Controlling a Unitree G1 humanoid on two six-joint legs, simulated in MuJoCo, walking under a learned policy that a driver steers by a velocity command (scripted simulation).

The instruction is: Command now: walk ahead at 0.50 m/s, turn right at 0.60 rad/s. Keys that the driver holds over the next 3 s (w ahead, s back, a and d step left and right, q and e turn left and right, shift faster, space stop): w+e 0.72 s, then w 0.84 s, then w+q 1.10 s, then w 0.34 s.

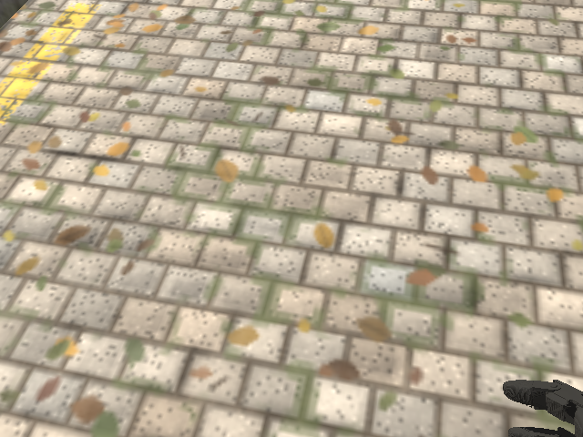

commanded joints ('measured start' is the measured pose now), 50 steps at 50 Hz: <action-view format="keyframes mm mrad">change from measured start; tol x32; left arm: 1 -42 109 20 -70 5 -1 5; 23 -378 52 -13 -269 -4 8 -73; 28 78 247 85 -172 -1 30 -44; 50 12 174 18 -81 7 -9 -9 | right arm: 1 126 -169 -60 -31 -9 -31 -6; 29 387 -53 -7 -29 -32 35 -33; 50 -8 -128 -14 -126 -1 0 18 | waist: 1 -135 -167 -99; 3 -128 301 -366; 23 -168 26 70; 29 -56 -318 -280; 50 -23 -145 35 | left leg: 1 322 22 1 -32 -45 63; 4 881 428 -728 -152 -500 282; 9 416 255 -192 -259 -173 180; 22 539 269 193 -290 116 153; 27 529 244 295 195 669 86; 29 -171 -4 189 843 -581 -11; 30 -279 -5 -19 941 -593 3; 43 -23 63 43 183 122 -47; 50 -42 33 40 40 -38 41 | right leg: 1 -91 -178 175 130 449 -85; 3 -599 18 -21 737 -191 24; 5 -757 -106 -11 897 -88 38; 23 -608 -177 -228 226 342 11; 27 -156 -30 -315 121 264 -94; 30 479 -431 631 -119 10 -354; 38 -149 -252 101 -208 511 -240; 50 39 -307 105 -99 473 -137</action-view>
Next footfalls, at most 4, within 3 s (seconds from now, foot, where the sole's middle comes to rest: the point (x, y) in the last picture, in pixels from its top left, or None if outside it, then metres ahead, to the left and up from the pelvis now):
0.04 left None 0.19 0.13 -0.77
0.56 right None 0.41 -0.19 -0.77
1.06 left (399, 322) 0.77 -0.14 -0.77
1.58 right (539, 287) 0.89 -0.50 -0.77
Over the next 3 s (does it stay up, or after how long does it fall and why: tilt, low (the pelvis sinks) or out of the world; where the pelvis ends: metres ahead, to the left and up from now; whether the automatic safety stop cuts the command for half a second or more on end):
stays up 1.55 -0.52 0.01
